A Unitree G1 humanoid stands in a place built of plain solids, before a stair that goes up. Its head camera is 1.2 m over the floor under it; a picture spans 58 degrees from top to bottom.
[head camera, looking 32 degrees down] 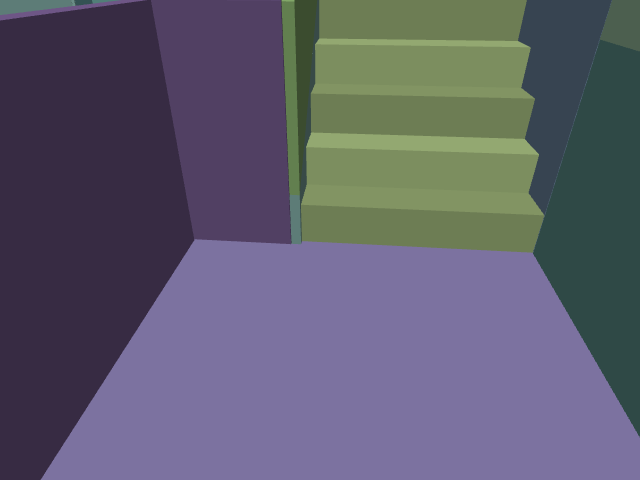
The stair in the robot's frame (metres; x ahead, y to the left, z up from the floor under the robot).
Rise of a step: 0.21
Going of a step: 0.24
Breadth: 1.17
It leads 5 degrees to the right of straight ahead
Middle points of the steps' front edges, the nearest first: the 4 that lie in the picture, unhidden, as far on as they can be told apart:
1.85 -0.48 0.21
2.09 -0.51 0.42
2.33 -0.53 0.64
2.57 -0.55 0.85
